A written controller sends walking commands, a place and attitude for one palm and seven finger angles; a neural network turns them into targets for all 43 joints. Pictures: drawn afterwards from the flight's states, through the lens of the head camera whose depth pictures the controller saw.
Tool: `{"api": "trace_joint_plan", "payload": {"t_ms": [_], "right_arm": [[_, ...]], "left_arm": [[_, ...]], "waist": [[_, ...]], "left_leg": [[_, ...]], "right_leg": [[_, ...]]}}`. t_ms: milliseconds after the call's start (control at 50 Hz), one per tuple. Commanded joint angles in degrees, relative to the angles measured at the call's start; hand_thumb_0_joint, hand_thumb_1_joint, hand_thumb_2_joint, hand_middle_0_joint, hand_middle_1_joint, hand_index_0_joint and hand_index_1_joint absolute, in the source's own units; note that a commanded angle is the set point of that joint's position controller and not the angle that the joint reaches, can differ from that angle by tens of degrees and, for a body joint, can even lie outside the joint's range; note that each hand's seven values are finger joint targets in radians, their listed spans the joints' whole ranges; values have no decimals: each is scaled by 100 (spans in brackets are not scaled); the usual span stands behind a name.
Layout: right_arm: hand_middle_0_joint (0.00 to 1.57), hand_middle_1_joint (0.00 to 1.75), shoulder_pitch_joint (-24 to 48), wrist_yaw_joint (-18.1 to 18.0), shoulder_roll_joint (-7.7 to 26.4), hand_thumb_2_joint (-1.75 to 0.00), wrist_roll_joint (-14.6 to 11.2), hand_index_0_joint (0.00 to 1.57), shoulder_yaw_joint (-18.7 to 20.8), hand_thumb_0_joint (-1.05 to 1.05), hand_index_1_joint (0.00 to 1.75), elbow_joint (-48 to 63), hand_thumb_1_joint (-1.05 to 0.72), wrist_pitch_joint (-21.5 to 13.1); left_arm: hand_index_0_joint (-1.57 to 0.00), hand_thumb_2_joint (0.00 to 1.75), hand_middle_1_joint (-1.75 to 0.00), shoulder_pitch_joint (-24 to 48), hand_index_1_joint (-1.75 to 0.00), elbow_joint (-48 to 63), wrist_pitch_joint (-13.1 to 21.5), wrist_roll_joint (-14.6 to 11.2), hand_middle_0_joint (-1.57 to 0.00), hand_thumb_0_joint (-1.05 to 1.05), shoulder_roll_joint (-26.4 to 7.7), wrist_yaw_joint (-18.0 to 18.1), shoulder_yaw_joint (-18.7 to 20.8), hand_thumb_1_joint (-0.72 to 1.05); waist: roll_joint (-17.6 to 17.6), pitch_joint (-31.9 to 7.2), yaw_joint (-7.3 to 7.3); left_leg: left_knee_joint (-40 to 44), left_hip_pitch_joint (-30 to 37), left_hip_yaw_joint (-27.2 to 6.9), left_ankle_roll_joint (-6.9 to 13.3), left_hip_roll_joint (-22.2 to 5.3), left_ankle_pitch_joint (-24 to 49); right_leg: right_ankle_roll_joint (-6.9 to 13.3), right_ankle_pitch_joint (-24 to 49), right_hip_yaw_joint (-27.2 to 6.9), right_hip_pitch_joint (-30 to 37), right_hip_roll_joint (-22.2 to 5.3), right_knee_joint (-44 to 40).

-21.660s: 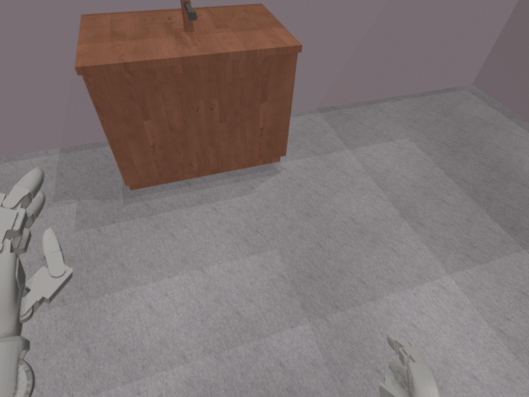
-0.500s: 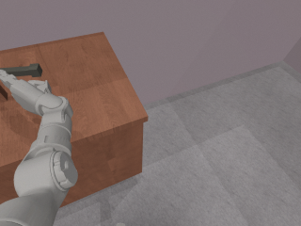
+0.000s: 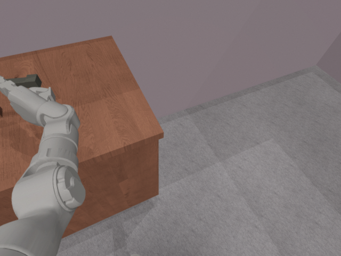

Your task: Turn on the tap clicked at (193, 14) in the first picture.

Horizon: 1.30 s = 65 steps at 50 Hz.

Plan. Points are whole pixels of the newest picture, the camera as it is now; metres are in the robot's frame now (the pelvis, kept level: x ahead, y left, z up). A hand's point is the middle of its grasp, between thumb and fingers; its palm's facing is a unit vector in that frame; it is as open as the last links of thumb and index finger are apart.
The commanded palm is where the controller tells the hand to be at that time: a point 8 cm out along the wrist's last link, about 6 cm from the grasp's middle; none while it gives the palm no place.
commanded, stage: lift the hand up off the lever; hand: left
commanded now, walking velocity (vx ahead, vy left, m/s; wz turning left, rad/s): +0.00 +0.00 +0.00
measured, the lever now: (33, 82) +0.56 +0.32 +0.08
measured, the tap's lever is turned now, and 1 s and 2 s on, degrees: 76 76 76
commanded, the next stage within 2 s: draw the hand back beside the body in 1.02 s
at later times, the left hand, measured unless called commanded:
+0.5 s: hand (38, 89) +0.48 +0.26 +0.13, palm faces +0.84 -0.53 -0.10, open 7.8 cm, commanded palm +0.42 +0.27 +0.14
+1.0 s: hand (33, 85) +0.47 +0.27 +0.14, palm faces +0.83 -0.55 -0.12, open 7.8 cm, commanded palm +0.42 +0.27 +0.15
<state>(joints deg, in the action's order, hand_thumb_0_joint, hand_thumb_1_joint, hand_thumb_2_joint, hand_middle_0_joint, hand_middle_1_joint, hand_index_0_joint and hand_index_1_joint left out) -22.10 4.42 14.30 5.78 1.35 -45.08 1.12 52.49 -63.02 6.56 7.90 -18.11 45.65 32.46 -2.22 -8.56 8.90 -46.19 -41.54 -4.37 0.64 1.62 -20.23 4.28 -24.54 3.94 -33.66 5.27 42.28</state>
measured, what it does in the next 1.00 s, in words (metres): stands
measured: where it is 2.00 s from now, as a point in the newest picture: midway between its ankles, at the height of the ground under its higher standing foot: outside the picture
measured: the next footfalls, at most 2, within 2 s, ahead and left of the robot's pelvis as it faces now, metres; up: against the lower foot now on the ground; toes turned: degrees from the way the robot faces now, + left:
none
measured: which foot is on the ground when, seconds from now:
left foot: down 0.00-1.00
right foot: down 0.00-1.00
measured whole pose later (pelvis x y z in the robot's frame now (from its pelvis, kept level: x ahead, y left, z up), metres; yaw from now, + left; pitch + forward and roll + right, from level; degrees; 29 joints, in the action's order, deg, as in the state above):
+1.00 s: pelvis +0.01 -0.01 +0.01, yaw +1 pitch +12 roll -1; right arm -20.2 1.9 14.0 3.7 1.3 -44.9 1.9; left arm 48.1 -53.2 -2.1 5.9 -17.5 42.2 29.8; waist -1.9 -7.5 6.5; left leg -40.1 -33.2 -4.8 0.2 2.1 -18.4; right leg 4.7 -23.2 4.1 -25.6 4.7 37.0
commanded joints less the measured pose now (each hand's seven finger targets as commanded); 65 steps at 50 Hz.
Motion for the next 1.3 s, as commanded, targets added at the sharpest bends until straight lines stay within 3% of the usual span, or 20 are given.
{"api": "trace_joint_plan", "payload": {"t_ms": [0,20,140,180,260,400,480,520,600,700,780,880,920,1020,1100,1120,1160,1180,1240,1280], "right_arm": [[20,30,-585,-40,900,-90,4,20,269,0,30,435,-90,-34],[20,30,-600,-55,908,-90,6,20,286,0,30,452,-90,-16],[20,30,-577,-26,874,-90,-68,20,327,0,30,513,-90,19],[20,30,-529,-48,886,-90,-104,20,327,0,30,515,-90,25],[20,30,-408,-110,867,-90,-170,20,306,0,30,539,-90,47],[20,30,-277,-141,822,-90,-131,20,318,0,30,491,-90,-11],[20,30,-159,-180,805,-90,-161,20,322,0,30,484,-90,-14],[20,30,-119,-205,826,-90,-173,20,311,0,30,480,-90,3],[20,30,-11,-260,826,-90,-208,20,261,0,30,529,-90,12],[20,30,-25,-274,802,-90,-188,20,246,0,30,547,-90,7],[20,30,-23,-272,806,-90,-175,20,257,0,30,538,-90,-22],[20,30,-101,-301,836,-90,-205,20,261,0,30,508,-90,-53],[20,30,-96,-303,844,-90,-226,20,269,0,30,513,-90,-43],[20,30,-97,-287,849,-90,-208,20,250,0,30,406,-90,-84],[20,30,-164,-252,825,-90,-147,20,258,0,30,368,-90,-146],[20,30,-213,-346,945,-90,-185,20,309,0,30,479,-90,-47],[20,30,-302,-464,947,-90,-298,20,328,0,30,747,-90,-27],[20,30,-223,-510,894,-90,-379,20,313,0,30,866,-90,14],[20,30,-42,-596,815,-90,-550,20,248,0,30,1040,-90,74],[20,30,203,-667,820,-90,-674,20,220,0,30,1275,-90,79]], "left_arm": [[-15,90,-15,2649,-15,1408,275,284,-15,0,-1728,130,26,90],[-15,90,-15,2534,-15,1548,281,318,-15,0,-1914,127,173,90],[-15,90,-15,1972,-15,1895,46,193,-15,0,-1161,-69,-340,90],[-15,90,-15,1913,-15,1863,-86,59,-15,0,-1029,-152,-410,90],[-15,90,-15,1789,-15,2183,-213,-97,-15,0,-1228,-196,-203,90],[-15,90,-15,2032,-15,2707,-207,76,-15,0,-1107,-167,-421,90],[-15,90,-15,1904,-15,2640,-325,-4,-15,0,-806,-246,-655,90],[-15,90,-15,1934,-15,2578,-425,-62,-15,0,-835,-274,-604,90],[-15,90,-15,2070,-15,2324,-583,-127,-15,0,-922,-252,-534,90],[-15,90,-15,2089,-15,2352,-536,58,-15,0,-1378,-135,-206,90],[-15,90,-15,2312,-15,2389,-501,169,-15,0,-1324,-156,-381,90],[-15,90,-15,2134,-15,2159,-511,9,-15,0,-1212,-310,-459,90],[-15,90,-15,1945,-15,2117,-562,-59,-15,0,-1191,-354,-422,90],[-15,90,-15,2488,-15,2045,-503,-49,-15,0,-1097,-278,-565,90],[-15,90,-15,2558,-15,2145,-302,40,-15,0,-1292,-96,-349,90],[-15,90,-15,2229,-15,2637,-268,284,-15,0,-1210,-964,-1315,90],[-15,90,-16,1565,-16,3287,-186,46,-15,0,-1806,-1617,-788,90],[-15,90,-16,1179,-16,3646,-181,-55,-15,0,-1721,-1881,-911,90],[-16,90,-17,-344,-17,3998,-132,-659,-16,0,-1346,-2859,-1080,90],[-16,90,-18,-1447,-18,4431,-175,-1218,-16,0,-1515,-3334,-661,90]], "waist": [[-197,-2135,-82],[-314,-2229,-175],[-342,-2166,-129],[-69,-1906,-94],[-72,-1838,-184],[-202,-1948,-159],[-245,-1842,-159],[-279,-1779,-178],[125,-1606,-173],[94,-1764,-264],[-118,-1752,-188],[83,-1689,-148],[-55,-1697,-208],[-179,-1428,-97],[-105,-1797,-147],[-226,-1958,-61],[-369,-2704,-439],[-452,-2749,-533],[-34,-1969,-707],[373,-1702,-997]], "left_leg": [[259,1628,5,171,-115,2031],[260,1700,5,154,-123,2186],[277,2186,13,121,-175,2918],[358,2081,29,143,-156,2721],[484,2026,70,161,-101,2583],[454,2301,30,131,-94,2821],[503,2431,33,107,-89,2855],[558,2428,36,104,-70,2770],[687,2059,85,154,-23,2242],[670,1915,107,176,-17,2188],[658,1999,95,182,-32,2114],[711,1978,76,195,-19,1982],[748,2028,81,183,-11,2026],[802,2109,-1,181,-27,1829],[704,2175,-28,169,-42,1971],[704,2526,77,142,-72,2306],[777,2980,175,177,-68,2961],[828,3045,213,170,-69,3127],[1049,2944,254,161,-145,3276],[1260,2651,353,176,-101,2952]], "right_leg": [[-427,2508,-235,779,-288,-480],[-408,2625,-241,883,-291,-448],[-428,3147,-200,958,-279,-504],[-464,3196,-201,1054,-296,-622],[-504,3503,-248,1402,-375,-713],[-482,3591,-232,1320,-384,-680],[-467,3493,-217,1251,-380,-733],[-452,3391,-212,1273,-388,-783],[-527,3401,-250,1452,-453,-882],[-542,3526,-284,1621,-488,-830],[-508,3245,-293,1430,-456,-849],[-532,3198,-296,1452,-450,-927],[-510,3189,-287,1503,-447,-953],[-439,2528,-225,1105,-380,-1038],[-438,2572,-215,1105,-352,-915],[-343,2956,-385,1194,-304,-786],[-357,3909,-462,1924,-324,-824],[-371,4242,-507,2171,-330,-852],[-356,4518,-494,2444,-292,-1023],[-433,5033,-537,3017,-343,-1129]]}}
